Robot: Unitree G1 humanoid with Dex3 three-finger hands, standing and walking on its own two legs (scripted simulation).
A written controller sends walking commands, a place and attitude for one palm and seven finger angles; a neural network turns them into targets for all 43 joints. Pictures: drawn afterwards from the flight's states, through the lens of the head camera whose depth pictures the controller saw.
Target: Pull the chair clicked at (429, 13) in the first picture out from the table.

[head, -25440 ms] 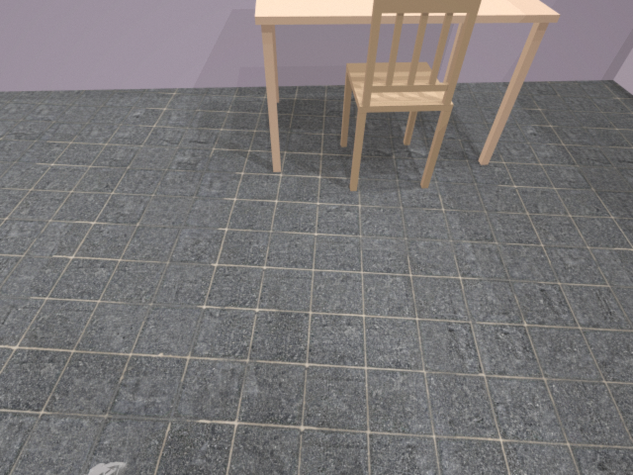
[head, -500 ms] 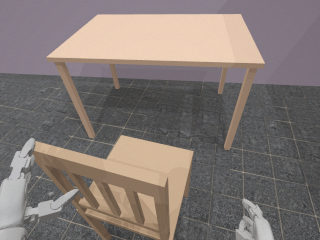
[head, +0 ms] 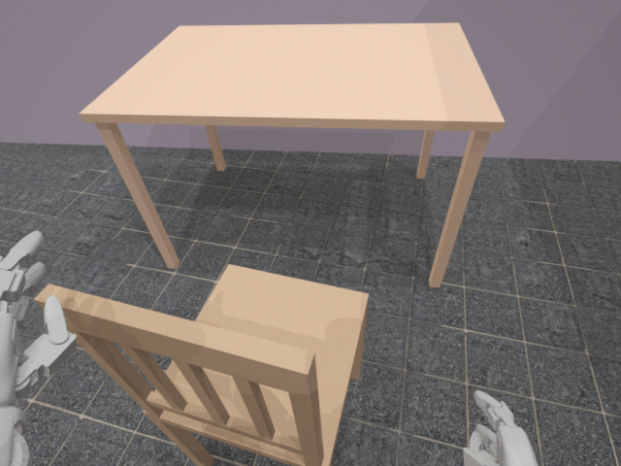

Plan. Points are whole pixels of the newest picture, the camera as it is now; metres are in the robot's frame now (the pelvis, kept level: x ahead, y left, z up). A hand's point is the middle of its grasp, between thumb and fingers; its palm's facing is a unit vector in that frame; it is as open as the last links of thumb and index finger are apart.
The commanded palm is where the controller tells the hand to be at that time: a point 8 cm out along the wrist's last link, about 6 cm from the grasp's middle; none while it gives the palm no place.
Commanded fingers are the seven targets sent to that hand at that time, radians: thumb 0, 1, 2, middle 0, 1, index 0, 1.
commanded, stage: draw the hand back to the body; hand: left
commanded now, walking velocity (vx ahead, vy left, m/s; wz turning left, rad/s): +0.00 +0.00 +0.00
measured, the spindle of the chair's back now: (204, 390) +0.25 +0.21 -0.10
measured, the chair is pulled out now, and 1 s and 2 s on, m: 0.58 0.58 0.58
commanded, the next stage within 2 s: step back with the hand held close in 0.12 s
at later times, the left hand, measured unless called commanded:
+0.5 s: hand (61, 348) +0.19 +0.27 +0.14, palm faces +0.36 -0.78 -0.51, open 7.4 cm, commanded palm +0.12 +0.31 +0.18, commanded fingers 0.00 0.90 0.90 -0.20 -0.30 -0.20 -0.30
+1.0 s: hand out of the picture +0.12 +0.28 +0.15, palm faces +0.44 -0.76 -0.48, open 7.4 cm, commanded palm +0.06 +0.32 +0.18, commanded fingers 0.00 0.90 0.90 -0.20 -0.30 -0.20 -0.30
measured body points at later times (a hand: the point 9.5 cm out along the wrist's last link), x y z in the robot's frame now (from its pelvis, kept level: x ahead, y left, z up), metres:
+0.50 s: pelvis -0.03 +0.02 +0.00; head +0.00 -0.01 +0.45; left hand +0.16 +0.31 +0.17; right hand +0.15 -0.23 -0.09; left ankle -0.05 +0.13 -0.74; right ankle -0.02 -0.12 -0.74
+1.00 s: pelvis -0.09 +0.02 -0.01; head -0.07 +0.02 +0.44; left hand +0.09 +0.32 +0.18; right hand +0.07 -0.22 -0.09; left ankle -0.05 +0.13 -0.74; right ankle -0.02 -0.12 -0.74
